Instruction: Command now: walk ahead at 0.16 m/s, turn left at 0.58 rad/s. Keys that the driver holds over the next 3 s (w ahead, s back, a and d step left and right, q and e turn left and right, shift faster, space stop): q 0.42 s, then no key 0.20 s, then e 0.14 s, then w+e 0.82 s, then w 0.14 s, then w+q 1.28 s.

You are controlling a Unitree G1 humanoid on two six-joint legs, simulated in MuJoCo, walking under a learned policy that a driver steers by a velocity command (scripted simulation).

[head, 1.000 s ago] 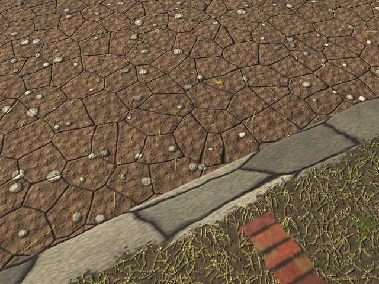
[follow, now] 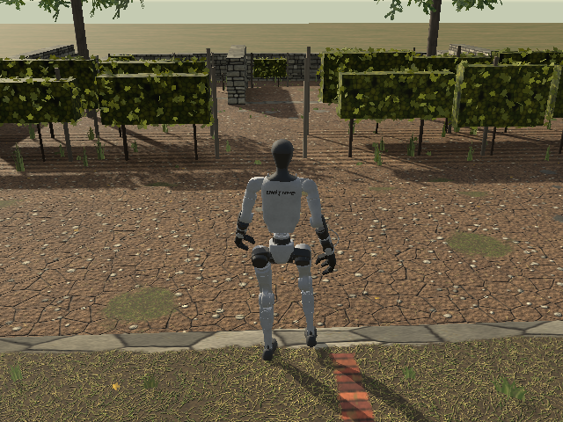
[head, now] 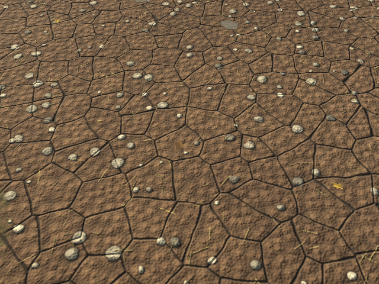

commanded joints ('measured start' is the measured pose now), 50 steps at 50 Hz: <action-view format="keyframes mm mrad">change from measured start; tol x32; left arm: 1 123 55 4 -10 0 26 -14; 50 99 32 31 -109 16 -12 -73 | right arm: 1 -123 -202 -45 -159 -13 -28 6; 50 -71 -132 -23 -327 -21 38 -100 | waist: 1 91 57 -46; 50 3 80 42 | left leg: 1 -231 220 -168 -99 492 181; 8 -75 196 -313 220 355 83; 10 -459 -27 -54 746 -642 -116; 16 -311 152 48 1022 -313 -208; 27 -175 180 143 251 -187 -122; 32 377 459 -198 0 703 291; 38 -33 367 32 40 490 108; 43 257 534 -238 -136 -359 224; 50 138 442 35 -225 -291 158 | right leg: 1 309 57 -71 -146 194 6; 7 394 106 -60 -456 277 -52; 10 849 -422 457 -583 1137 -634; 15 413 -187 55 -717 654 -355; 29 501 -235 -39 -611 371 -267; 33 66 16 -115 -203 -273 28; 50 109 44 -120 -112 -57 -124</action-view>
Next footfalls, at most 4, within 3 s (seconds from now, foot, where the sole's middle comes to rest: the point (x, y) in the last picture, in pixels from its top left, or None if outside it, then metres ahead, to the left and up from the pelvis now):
0.16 right None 0.16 -0.14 -0.78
0.60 left None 0.07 0.11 -0.78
1.16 right None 0.20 -0.12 -0.78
1.60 left None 0.54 0.07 -0.96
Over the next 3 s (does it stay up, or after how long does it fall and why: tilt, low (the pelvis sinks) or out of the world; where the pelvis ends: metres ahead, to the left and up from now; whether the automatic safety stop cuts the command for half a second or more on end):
stays up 1.09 -0.05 -0.20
